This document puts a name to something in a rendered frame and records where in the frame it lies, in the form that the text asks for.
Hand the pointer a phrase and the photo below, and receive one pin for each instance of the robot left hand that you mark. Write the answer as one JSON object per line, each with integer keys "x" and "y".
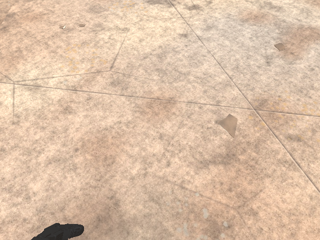
{"x": 59, "y": 231}

